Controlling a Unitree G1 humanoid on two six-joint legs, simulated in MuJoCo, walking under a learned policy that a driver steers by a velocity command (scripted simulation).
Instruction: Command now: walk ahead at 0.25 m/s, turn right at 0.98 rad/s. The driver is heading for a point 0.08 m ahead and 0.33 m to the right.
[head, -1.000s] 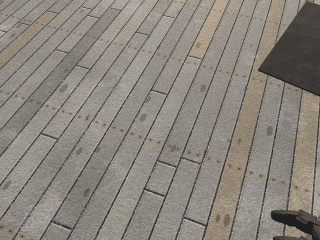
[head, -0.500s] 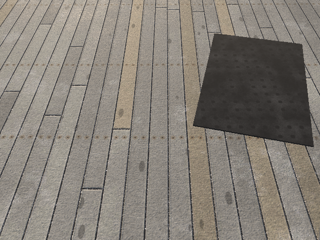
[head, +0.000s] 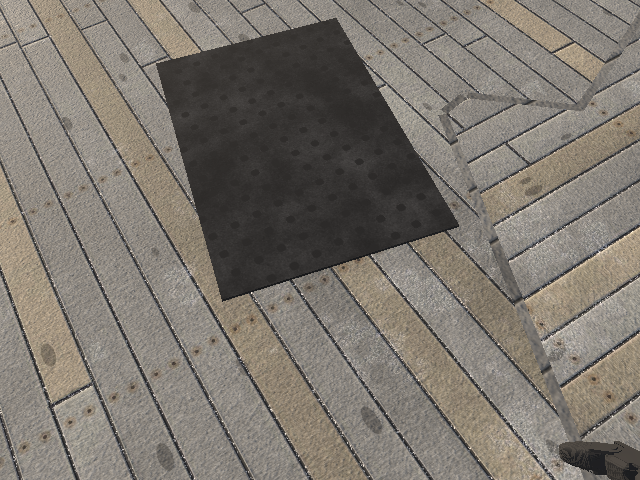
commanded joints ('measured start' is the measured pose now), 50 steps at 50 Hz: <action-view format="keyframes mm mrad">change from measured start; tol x32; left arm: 1 200 45 4 -36 6 2 -7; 8 518 80 13 176 21 -31 -15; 12 138 178 21 -18 38 -128 -2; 50 115 174 25 -90 47 -136 -69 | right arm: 1 -23 -186 -59 -77 16 9 -20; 22 -188 -103 -42 -130 56 -94 89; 29 402 -340 -108 18 22 -100 72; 50 467 -144 -6 77 12 -38 22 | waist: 1 43 117 -285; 9 117 -305 -24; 27 -53 -213 -108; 29 -116 312 -425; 38 -12 76 16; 50 -18 -232 -532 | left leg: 1 159 200 -179 -244 -376 146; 7 -57 243 -22 -261 -541 58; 11 -691 71 -113 577 -348 -10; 27 237 44 59 8 -167 17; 30 882 434 -828 -221 -829 260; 38 328 285 -150 -277 256 228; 43 339 229 24 -290 356 137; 47 368 168 133 186 466 29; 49 -91 -71 23 919 -670 -54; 50 -124 -31 -95 997 -616 -33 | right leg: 1 93 -64 -155 -172 81 -28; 8 666 -76 -221 -909 120 -218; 11 485 -468 713 -1285 -509 -477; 26 465 -297 243 -1065 299 -296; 31 -393 -105 43 36 83 -179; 47 475 -16 -134 -839 627 -186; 49 867 -423 555 -876 1098 -462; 50 828 -402 641 -980 800 -472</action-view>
